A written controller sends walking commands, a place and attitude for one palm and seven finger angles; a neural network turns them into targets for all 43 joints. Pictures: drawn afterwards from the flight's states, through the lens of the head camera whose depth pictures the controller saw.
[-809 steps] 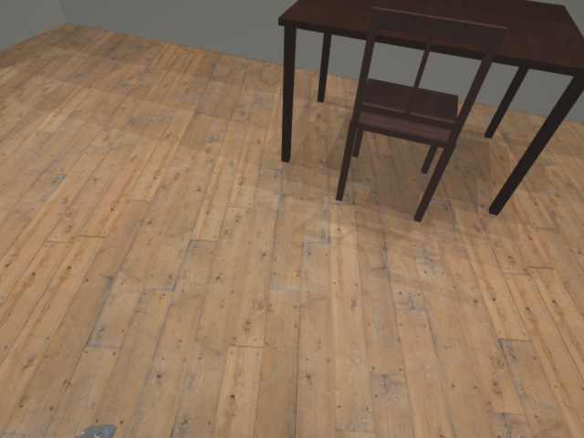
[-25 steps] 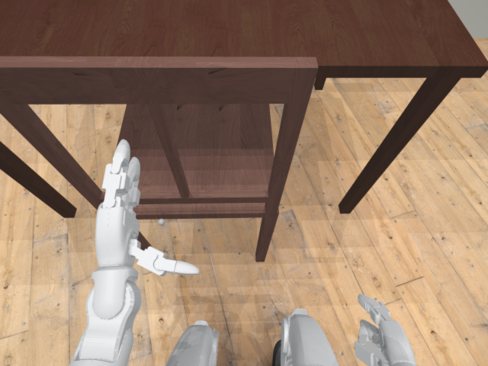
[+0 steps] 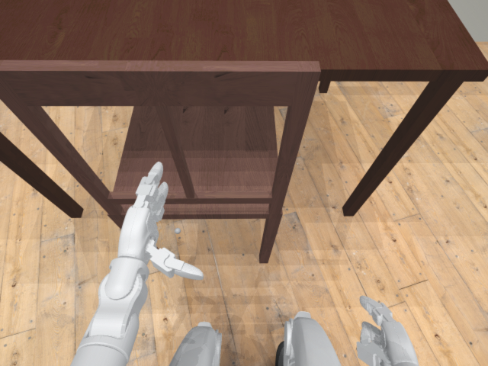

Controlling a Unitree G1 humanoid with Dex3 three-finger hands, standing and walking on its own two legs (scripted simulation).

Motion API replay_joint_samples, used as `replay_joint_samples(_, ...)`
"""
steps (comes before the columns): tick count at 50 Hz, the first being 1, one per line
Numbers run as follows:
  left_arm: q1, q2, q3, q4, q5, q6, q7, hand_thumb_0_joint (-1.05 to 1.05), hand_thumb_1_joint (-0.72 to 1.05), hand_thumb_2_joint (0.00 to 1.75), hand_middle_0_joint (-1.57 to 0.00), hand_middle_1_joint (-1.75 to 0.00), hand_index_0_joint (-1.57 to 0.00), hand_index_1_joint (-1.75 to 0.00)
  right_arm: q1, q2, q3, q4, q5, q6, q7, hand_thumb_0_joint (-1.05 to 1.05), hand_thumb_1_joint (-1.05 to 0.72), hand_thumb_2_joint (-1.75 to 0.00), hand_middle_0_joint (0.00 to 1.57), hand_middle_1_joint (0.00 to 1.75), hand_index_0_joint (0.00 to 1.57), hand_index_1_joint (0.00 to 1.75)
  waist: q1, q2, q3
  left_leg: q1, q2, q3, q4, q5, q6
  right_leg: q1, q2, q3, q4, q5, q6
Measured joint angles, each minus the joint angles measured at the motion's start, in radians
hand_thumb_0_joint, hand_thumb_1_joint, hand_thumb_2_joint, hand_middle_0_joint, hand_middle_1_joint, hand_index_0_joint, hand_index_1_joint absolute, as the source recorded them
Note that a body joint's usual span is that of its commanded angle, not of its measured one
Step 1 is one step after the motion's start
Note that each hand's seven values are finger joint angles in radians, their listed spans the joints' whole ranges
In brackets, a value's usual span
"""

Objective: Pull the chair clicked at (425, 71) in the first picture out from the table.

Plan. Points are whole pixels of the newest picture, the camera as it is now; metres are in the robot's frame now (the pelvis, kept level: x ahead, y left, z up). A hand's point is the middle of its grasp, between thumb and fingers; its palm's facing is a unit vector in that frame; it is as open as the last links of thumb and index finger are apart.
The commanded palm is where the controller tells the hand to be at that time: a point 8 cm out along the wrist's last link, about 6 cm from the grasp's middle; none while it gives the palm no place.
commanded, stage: push the fingers through the gap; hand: left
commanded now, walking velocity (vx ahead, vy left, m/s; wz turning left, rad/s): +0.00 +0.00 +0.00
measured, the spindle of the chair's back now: (179, 158) +0.46 +0.13 +0.02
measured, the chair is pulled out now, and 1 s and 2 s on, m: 0.00 0.00 0.00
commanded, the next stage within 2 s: hook a spindle and tug to test in 1.40 s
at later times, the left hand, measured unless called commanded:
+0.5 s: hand (180, 193) +0.38 +0.12 +0.04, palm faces +0.03 -1.00 -0.01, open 17.0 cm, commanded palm +0.36 +0.17 +0.02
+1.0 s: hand (192, 173) +0.44 +0.11 +0.01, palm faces +0.02 -1.00 -0.04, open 17.0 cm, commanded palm +0.41 +0.16 +0.02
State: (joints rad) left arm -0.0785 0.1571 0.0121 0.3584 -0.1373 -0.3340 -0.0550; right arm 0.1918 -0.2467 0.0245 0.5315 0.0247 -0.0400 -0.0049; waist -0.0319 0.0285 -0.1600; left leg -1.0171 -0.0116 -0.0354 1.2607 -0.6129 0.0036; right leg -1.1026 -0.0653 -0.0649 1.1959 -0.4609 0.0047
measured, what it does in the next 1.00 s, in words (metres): stands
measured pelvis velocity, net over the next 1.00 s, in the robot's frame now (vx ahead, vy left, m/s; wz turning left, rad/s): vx -0.01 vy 0.00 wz -0.02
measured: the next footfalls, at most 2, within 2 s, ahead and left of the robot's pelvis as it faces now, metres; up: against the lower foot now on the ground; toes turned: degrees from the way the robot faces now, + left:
none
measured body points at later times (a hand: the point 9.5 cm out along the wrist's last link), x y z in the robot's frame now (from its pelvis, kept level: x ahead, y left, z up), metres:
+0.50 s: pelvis +0.00 +0.01 +0.00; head +0.12 +0.01 +0.43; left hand +0.37 +0.17 +0.04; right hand +0.13 -0.25 -0.12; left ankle -0.01 +0.12 -0.63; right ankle +0.06 -0.13 -0.63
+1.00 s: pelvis -0.01 +0.00 -0.01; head +0.13 +0.00 +0.42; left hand +0.43 +0.16 +0.01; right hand +0.09 -0.26 -0.13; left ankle -0.01 +0.12 -0.63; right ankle +0.06 -0.13 -0.63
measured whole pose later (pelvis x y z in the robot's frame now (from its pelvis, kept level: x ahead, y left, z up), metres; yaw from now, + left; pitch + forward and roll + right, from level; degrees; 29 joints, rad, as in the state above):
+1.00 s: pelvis -0.01 +0.00 -0.01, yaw -1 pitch +25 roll -1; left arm -0.53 0.19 0.18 0.78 -0.07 -0.47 0.04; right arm 0.24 -0.24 0.00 0.61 -0.02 -0.01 0.02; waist -0.11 0.02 -0.16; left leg -1.11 0.00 -0.01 1.28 -0.61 0.01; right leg -1.21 -0.05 -0.04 1.21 -0.44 0.01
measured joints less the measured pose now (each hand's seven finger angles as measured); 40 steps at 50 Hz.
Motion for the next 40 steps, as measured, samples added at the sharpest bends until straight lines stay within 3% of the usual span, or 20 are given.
replay_joint_samples(3, 0.006, -0.018, -0.016, -0.021, 0.001, -0.004, 0.006, -0.01, -0.5, 0.3, -0.06, -0.08, -0.05, -0.08, -0.002, 0.007, -0.007, -0.01, -0.014, -0.022, -0.018, 0.01, -0.91, -0.9, 0.21, 0.3, 0.21, 0.3, -0.02, -0.01, 0.011, -0.003, 0.003, 0.007, -0.007, 0.005, 0.001, -0.006, 0.004, 0.007, -0.007, 0.008, 0.001)
replay_joint_samples(9, -0.071, -0.013, 0.05, -0.05, 0.041, -0.161, 0.116, -0.01, -0.5, 0.3, -0.07, -0.08, -0.06, -0.09, 0.001, 0.015, -0.024, 0.024, -0.045, -0.036, -0.002, 0.01, -0.91, -0.9, 0.2, 0.3, 0.2, 0.3, -0.033, -0.029, -0.003, -0.027, 0.005, 0.014, 0.015, -0.006, 0.0, -0.036, 0.005, 0.014, 0.018, 0.0, 0.001)
replay_joint_samples(13, -0.145, 0.017, 0.068, 0.057, 0.053, -0.116, 0.09, -0.01, -0.5, 0.3, -0.06, -0.08, -0.06, -0.08, 0.01, 0.005, -0.023, 0.033, -0.035, -0.002, 0.024, 0.01, -0.91, -0.9, 0.2, 0.3, 0.2, 0.3, -0.025, -0.017, -0.009, -0.038, 0.005, 0.011, 0.027, -0.011, 0.001, -0.043, 0.005, 0.011, 0.025, -0.004, 0.002)
replay_joint_samples(16, -0.143, 0.016, 0.054, 0.103, 0.03, -0.043, 0.045, -0.01, -0.5, 0.3, -0.06, -0.08, -0.06, -0.08, 0.018, 0.001, -0.021, 0.025, -0.023, 0.016, 0.022, 0.01, -0.91, -0.9, 0.2, 0.3, 0.2, 0.3, -0.025, -0.007, 0.001, -0.03, 0.006, 0.016, 0.013, -0.005, 0.005, -0.037, 0.007, 0.016, 0.009, 0.005, 0.005)
replay_joint_samples(18, -0.121, 0.003, 0.047, 0.092, 0.012, -0.026, 0.037, -0.01, -0.5, 0.3, -0.06, -0.08, -0.06, -0.08, 0.024, 0.004, -0.021, 0.02, -0.021, 0.014, 0.013, 0.01, -0.91, -0.9, 0.2, 0.3, 0.2, 0.3, -0.029, -0.004, 0.008, -0.024, 0.006, 0.021, 0.0, 0.0, 0.007, -0.032, 0.008, 0.021, -0.003, 0.011, 0.007)
replay_joint_samples(21, -0.093, -0.022, 0.041, 0.041, 0.005, -0.071, 0.066, -0.01, -0.5, 0.3, -0.06, -0.08, -0.06, -0.08, 0.031, 0.011, -0.026, 0.029, -0.031, -0.004, 0.003, 0.01, -0.91, -0.9, 0.2, 0.3, 0.2, 0.3, -0.033, -0.005, 0.011, -0.018, 0.005, 0.026, -0.012, 0.005, 0.008, -0.028, 0.008, 0.025, -0.013, 0.016, 0.01)
replay_joint_samples(26, -0.183, -0.015, 0.064, 0.091, 0.055, -0.176, 0.119, -0.01, -0.51, 0.3, -0.06, -0.08, -0.06, -0.08, 0.029, 0.015, -0.021, 0.064, -0.046, -0.011, 0.011, 0.01, -0.91, -0.9, 0.2, 0.3, 0.2, 0.3, -0.037, -0.016, -0.005, -0.038, 0.001, 0.021, 0.01, -0.002, 0.007, -0.047, 0.003, 0.022, 0.011, 0.006, 0.009)
replay_joint_samples(30, -0.299, 0.02, 0.088, 0.229, 0.076, -0.133, 0.097, -0.01, -0.51, 0.3, -0.06, -0.08, -0.06, -0.08, 0.017, 0.011, -0.017, 0.065, -0.041, 0.009, 0.021, 0.01, -0.91, -0.9, 0.2, 0.3, 0.2, 0.3, -0.048, -0.016, -0.002, -0.066, 0.002, 0.015, 0.033, -0.006, 0.004, -0.071, 0.003, 0.016, 0.03, 0.003, 0.005)
replay_joint_samples(34, -0.315, 0.018, 0.106, 0.26, 0.041, -0.076, 0.071, -0.01, -0.5, 0.3, -0.06, -0.08, -0.06, -0.08, 0.02, 0.008, -0.023, 0.048, -0.036, 0.018, 0.018, 0.01, -0.91, -0.9, 0.2, 0.3, 0.21, 0.3, -0.056, -0.007, 0.009, -0.074, 0.006, 0.022, 0.024, 0.001, 0.006, -0.082, 0.008, 0.022, 0.018, 0.015, 0.006)
replay_joint_samples(37, -0.297, 0.0, 0.118, 0.229, 0.025, -0.1, 0.083, -0.01, -0.5, 0.3, -0.06, -0.08, -0.06, -0.08, 0.03, 0.008, -0.029, 0.049, -0.04, 0.012, 0.012, 0.01, -0.91, -0.9, 0.2, 0.3, 0.2, 0.3, -0.058, -0.006, 0.013, -0.066, 0.008, 0.03, 0.01, 0.006, 0.007, -0.079, 0.011, 0.03, 0.007, 0.021, 0.008)
replay_joint_samples(40, -0.312, -0.003, 0.125, 0.229, 0.041, -0.15, 0.107, -0.01, -0.5, 0.3, -0.06, -0.08, -0.06, -0.08, 0.04, 0.009, -0.03, 0.065, -0.046, 0.007, 0.013, 0.01, -0.91, -0.9, 0.2, 0.3, 0.2, 0.3, -0.058, -0.009, 0.007, -0.064, 0.007, 0.031, 0.006, 0.007, 0.007, -0.077, 0.011, 0.031, 0.006, 0.02, 0.008)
